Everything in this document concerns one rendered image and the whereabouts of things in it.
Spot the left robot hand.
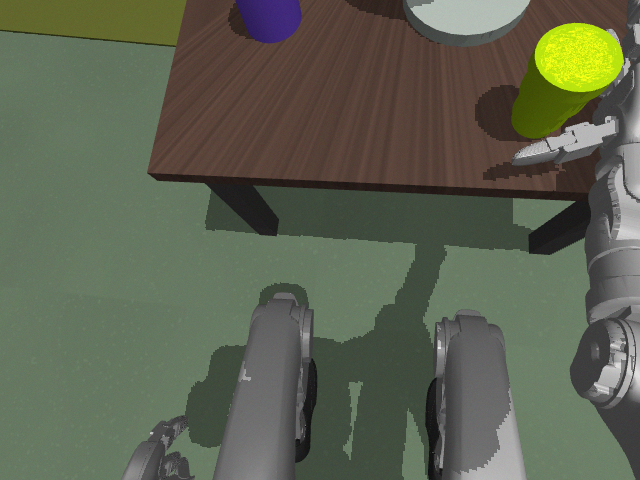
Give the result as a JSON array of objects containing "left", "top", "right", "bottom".
[{"left": 121, "top": 415, "right": 195, "bottom": 480}]

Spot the left robot foot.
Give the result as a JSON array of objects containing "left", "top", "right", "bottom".
[{"left": 295, "top": 359, "right": 317, "bottom": 463}]

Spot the right robot arm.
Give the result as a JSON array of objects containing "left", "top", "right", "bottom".
[{"left": 570, "top": 142, "right": 640, "bottom": 480}]

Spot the coffee table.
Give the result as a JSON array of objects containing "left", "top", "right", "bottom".
[{"left": 147, "top": 0, "right": 633, "bottom": 255}]

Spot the right robot hand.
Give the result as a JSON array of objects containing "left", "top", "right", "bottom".
[{"left": 511, "top": 0, "right": 640, "bottom": 166}]

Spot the right robot foot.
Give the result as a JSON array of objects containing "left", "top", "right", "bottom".
[{"left": 425, "top": 377, "right": 443, "bottom": 480}]

